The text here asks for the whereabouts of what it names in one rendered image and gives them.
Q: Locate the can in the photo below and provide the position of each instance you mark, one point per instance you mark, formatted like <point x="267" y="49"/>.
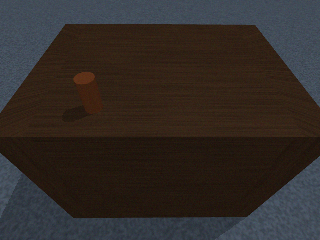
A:
<point x="89" y="93"/>

